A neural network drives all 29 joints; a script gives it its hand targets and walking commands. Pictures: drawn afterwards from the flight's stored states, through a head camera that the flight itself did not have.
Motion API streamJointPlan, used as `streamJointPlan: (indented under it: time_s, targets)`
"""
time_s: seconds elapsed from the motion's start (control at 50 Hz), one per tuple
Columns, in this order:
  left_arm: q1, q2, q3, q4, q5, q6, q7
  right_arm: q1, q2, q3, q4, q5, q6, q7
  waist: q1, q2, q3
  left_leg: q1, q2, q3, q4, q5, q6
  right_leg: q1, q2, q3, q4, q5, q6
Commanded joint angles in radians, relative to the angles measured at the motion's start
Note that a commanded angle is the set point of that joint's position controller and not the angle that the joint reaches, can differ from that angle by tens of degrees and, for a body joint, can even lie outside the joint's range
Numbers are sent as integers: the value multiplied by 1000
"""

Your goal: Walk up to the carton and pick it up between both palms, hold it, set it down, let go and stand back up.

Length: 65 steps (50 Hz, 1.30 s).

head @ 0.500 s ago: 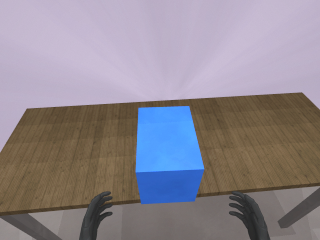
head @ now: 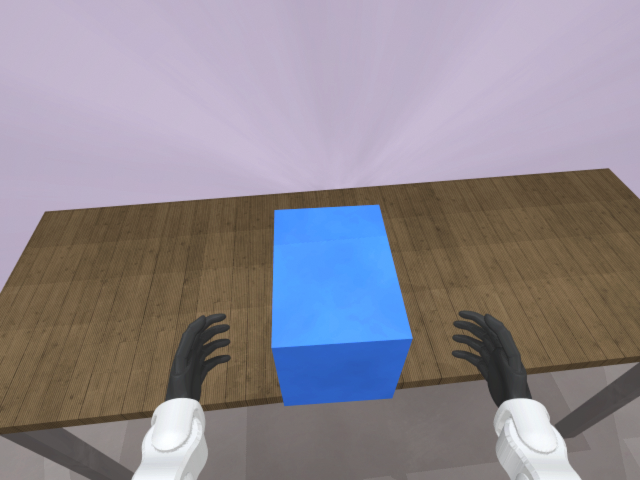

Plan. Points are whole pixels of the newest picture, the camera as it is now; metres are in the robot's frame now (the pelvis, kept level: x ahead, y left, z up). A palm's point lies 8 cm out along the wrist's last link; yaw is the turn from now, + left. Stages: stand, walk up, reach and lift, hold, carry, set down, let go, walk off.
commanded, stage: reach and lift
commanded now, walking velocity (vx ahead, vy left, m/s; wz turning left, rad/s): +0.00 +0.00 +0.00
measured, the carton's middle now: (332, 303) +0.38 +0.02 -0.04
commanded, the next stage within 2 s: none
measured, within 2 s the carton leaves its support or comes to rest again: neither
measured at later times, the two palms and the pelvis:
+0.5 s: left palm (190, 308) +0.30 +0.20 +0.07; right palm (487, 294) +0.33 -0.17 +0.07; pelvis +0.00 -0.01 +0.00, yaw -1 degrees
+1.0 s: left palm (198, 245) +0.37 +0.20 +0.10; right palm (468, 234) +0.40 -0.16 +0.10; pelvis -0.01 -0.01 +0.00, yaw +0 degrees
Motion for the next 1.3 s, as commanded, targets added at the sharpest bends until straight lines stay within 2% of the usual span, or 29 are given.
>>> streamJointPlan:
  time_s: [0.0, 0.24, 0.26, 0.28, 0.3, 0.36, 0.54, 0.74, 0.88, 0.96, 1.04, 1.06, 1.12, 1.2, 1.28]
  targets:
    - [-213, 39, 39, -251, 4, -9, -11, -231, -97, -38, -238, 9, -33, -12, -4, 20, -189, 234, -69, -40, 19, 313, -7, -156, 50, 1, -77, 265, 0]
    - [-404, 53, 109, -280, 1, 106, -41, -452, -123, -19, -249, 33, 27, -63, -10, 0, -292, 234, -77, -35, 35, 349, 3, -110, 53, 1, -49, 413, 32]
    - [-427, 50, 156, -321, 7, 141, -46, -525, -142, 7, -314, 51, 48, -73, 31, -29, -305, 236, -83, -32, 21, 358, 13, -97, 50, 28, -35, 426, 31]
    - [-436, 58, 155, -322, -1, 165, -50, -531, -140, 3, -295, 61, 66, -82, 17, -21, -300, 213, -82, -31, 15, 357, 11, -81, 51, 28, -27, 438, 37]
    - [-464, 61, 167, -337, -2, 183, -53, -562, -147, 4, -295, 66, 77, -88, 22, -15, -312, 214, -83, -29, 18, 360, 8, -81, 53, 26, -27, 437, 38]
    - [-527, 57, 176, -334, 5, 229, -60, -620, -154, 4, -259, 79, 103, -101, 11, 0, -330, 241, -78, -27, 26, 352, 5, -111, 57, 19, -30, 432, 37]
    - [-733, 72, 208, -261, 13, 305, -69, -837, -169, -1, -141, 91, 166, -122, -1, 13, -390, 225, -74, -19, 38, 306, 7, -129, 64, 4, -27, 400, 47]
    - [-965, 127, 222, -158, 1, 324, -46, -1097, -203, -6, -47, 116, 204, -136, 5, 23, -532, 195, -70, -24, 73, 349, 5, -115, 70, -2, 0, 449, 55]
    - [-1071, 141, 224, -29, 4, 322, -39, -1218, -212, 9, 79, 139, 222, -140, 8, 23, -587, 196, -67, -31, 91, 388, 1, -117, 75, -11, 4, 488, 60]
    - [-1043, 104, 232, 76, 41, 283, -56, -1198, -180, 25, 184, 127, 200, -137, 7, 21, -551, 200, -71, -28, 90, 409, -5, -103, 81, -20, 2, 510, 60]
    - [-967, 39, 242, 182, 100, 186, -78, -1120, -126, 26, 278, 79, 126, -123, 6, 11, -494, 180, -79, -19, 86, 433, -13, -73, 87, -25, 5, 536, 53]
    - [-1007, 68, 242, 98, 112, 155, -64, -1135, -155, -16, 235, 61, 96, -122, 7, 58, -576, 169, -76, -18, 100, 469, -28, -87, 84, -34, 10, 554, 61]
    - [-1003, 35, 233, 166, 131, 81, -53, -1136, -121, -17, 281, 29, 41, -111, 1, 43, -567, 133, -76, -24, 129, 480, -30, -119, 85, -36, 19, 559, 56]
    - [-1037, 25, 236, 253, 140, -52, -53, -1157, -88, -28, 315, -10, -43, -102, 2, 15, -622, 54, -80, -24, 138, 441, -17, -101, 78, -25, 59, 589, 67]
    - [-1082, 19, 234, 419, 144, -231, -42, -1179, -60, -50, 414, -51, -153, -77, 6, 15, -726, -28, -75, -29, 178, 445, -19, -125, 71, -21, 109, 605, 62]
